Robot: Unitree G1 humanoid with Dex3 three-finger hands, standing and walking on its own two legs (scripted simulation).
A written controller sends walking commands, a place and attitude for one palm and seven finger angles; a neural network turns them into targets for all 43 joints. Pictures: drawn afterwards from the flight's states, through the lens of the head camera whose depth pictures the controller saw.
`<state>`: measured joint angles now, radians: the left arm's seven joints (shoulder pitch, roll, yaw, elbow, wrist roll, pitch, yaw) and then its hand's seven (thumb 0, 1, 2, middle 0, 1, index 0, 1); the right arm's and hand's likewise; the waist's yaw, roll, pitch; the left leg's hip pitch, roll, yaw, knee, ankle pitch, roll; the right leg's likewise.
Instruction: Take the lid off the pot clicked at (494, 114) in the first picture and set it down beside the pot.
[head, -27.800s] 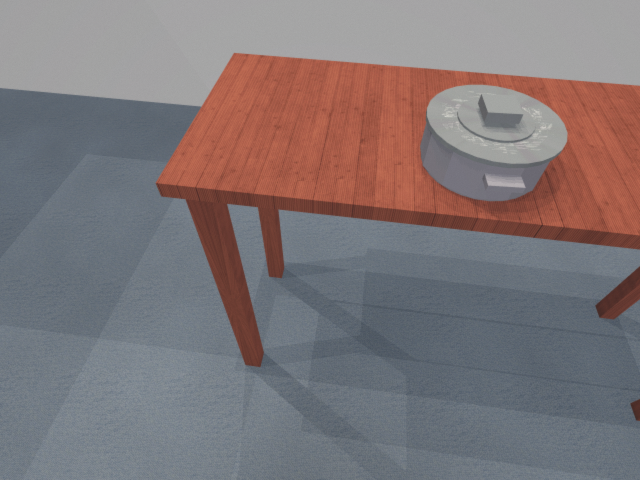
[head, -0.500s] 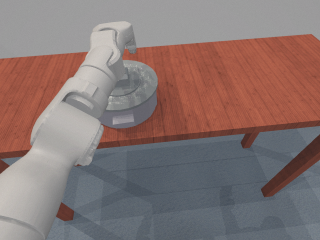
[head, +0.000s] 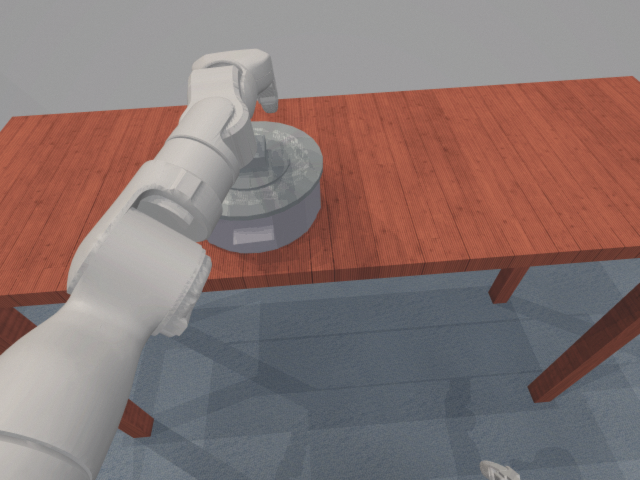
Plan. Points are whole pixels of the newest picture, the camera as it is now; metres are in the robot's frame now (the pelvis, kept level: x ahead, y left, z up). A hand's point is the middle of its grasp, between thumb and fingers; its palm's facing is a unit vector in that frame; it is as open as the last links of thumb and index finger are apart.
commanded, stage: move the open hand above the knob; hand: left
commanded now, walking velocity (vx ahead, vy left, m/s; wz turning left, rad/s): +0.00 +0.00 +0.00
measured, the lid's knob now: (247, 151) +0.52 +0.09 +0.14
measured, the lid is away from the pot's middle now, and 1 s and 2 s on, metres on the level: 0.00 0.00 0.00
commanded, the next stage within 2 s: lower the open fingers around the knob in 1.64 s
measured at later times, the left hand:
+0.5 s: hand (243, 121) +0.50 +0.08 +0.20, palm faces -0.26 -0.04 -0.96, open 10.2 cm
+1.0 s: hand (241, 121) +0.49 +0.08 +0.21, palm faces -0.23 -0.05 -0.97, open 10.2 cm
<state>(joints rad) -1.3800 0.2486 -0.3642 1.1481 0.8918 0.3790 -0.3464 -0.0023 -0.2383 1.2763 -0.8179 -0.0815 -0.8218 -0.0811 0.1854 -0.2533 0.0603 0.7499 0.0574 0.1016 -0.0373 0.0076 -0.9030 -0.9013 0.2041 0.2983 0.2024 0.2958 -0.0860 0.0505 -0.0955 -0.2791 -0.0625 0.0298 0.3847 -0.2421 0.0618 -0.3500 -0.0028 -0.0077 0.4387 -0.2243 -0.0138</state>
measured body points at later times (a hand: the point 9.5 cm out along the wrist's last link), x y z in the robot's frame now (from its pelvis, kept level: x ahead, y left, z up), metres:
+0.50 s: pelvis +0.00 +0.00 +0.00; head +0.03 -0.02 +0.45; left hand +0.51 +0.08 +0.26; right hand +0.05 -0.26 -0.14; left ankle -0.04 +0.08 -0.74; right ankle -0.01 -0.11 -0.74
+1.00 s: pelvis +0.00 +0.00 +0.00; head +0.03 -0.02 +0.45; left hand +0.49 +0.08 +0.27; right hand +0.11 -0.24 -0.13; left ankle -0.04 +0.08 -0.74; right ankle -0.01 -0.11 -0.74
